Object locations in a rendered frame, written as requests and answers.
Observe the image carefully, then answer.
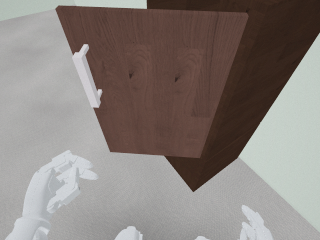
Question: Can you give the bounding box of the cupboard door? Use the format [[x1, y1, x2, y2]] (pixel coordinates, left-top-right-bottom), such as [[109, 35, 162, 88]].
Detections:
[[55, 5, 249, 158]]

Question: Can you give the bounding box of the right robot hand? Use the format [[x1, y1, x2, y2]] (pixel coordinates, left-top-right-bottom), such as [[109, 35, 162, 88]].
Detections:
[[238, 205, 274, 240]]

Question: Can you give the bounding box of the handle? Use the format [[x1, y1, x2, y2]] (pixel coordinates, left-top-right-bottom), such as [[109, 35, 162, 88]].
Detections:
[[72, 44, 102, 108]]

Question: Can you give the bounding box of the robot left forearm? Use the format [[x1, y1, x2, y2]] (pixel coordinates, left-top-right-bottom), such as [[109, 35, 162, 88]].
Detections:
[[5, 216, 52, 240]]

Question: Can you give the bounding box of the left robot hand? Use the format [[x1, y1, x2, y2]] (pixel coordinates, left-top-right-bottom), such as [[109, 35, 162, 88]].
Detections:
[[22, 150, 99, 221]]

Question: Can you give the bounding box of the robot left thigh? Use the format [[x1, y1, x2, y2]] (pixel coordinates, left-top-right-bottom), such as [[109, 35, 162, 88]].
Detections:
[[114, 228, 143, 240]]

